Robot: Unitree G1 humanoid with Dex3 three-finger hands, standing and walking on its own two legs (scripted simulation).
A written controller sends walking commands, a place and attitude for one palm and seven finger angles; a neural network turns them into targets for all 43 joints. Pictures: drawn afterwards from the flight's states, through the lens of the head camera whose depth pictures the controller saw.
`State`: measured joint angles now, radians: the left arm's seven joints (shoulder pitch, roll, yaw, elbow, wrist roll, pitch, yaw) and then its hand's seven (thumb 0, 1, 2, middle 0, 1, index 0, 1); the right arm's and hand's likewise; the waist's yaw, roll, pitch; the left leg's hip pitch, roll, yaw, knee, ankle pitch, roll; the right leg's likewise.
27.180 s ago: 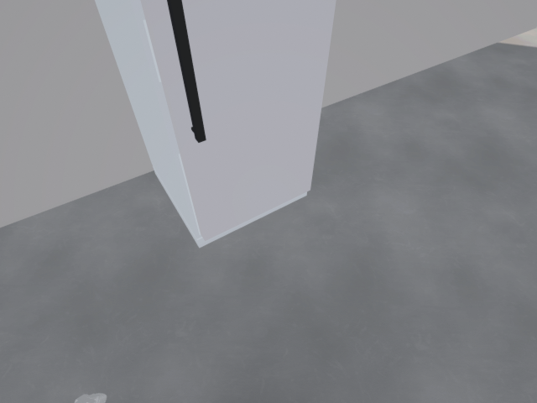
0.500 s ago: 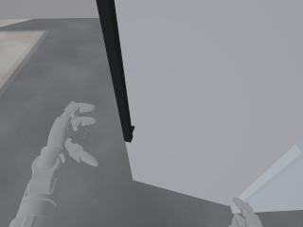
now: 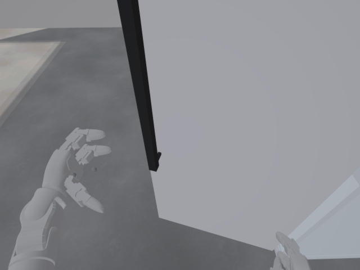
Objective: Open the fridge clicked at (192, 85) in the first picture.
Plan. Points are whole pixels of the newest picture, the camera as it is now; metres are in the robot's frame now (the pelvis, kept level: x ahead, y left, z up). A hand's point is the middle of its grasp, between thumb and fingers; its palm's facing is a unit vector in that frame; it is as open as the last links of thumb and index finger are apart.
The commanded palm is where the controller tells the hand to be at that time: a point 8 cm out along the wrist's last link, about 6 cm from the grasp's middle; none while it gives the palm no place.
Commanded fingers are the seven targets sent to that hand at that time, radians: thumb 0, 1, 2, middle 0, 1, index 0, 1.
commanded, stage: draw the hand back to the body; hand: left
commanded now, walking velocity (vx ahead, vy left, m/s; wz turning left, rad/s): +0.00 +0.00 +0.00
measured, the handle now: (148, 103) +0.46 +0.12 +0.14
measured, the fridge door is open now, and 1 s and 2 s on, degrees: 72 72 72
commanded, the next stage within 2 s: step back with the hand held close in 1.42 s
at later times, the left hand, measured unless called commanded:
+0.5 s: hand (60, 181) +0.24 +0.24 +0.13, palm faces +0.25 -0.94 -0.23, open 13.9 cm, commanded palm +0.20 +0.28 +0.15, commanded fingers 0.00 -0.04 0.44 -0.23 -0.85 -0.23 -0.85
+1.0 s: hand (23, 177) +0.22 +0.28 +0.17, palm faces +0.44 -0.82 -0.37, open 9.1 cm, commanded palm +0.17 +0.31 +0.19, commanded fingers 0.00 0.86 0.88 -0.20 -0.32 -0.20 -0.32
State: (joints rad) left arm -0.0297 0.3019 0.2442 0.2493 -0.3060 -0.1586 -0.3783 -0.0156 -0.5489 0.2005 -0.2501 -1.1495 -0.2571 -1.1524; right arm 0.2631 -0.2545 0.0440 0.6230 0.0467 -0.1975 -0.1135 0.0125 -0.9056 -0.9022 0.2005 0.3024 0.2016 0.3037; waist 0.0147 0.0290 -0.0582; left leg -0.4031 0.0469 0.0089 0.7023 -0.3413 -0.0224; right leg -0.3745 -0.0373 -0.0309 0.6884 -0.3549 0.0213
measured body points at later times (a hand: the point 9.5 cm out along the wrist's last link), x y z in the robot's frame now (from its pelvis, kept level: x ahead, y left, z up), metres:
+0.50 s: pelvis +0.00 +0.00 +0.01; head -0.01 -0.01 +0.46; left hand +0.22 +0.29 +0.15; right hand +0.19 -0.22 -0.05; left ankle +0.01 +0.13 -0.72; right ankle +0.00 -0.13 -0.72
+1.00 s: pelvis +0.02 +0.01 +0.02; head +0.00 +0.00 +0.47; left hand +0.19 +0.32 +0.19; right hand +0.21 -0.20 -0.06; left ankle +0.01 +0.13 -0.72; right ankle +0.00 -0.13 -0.72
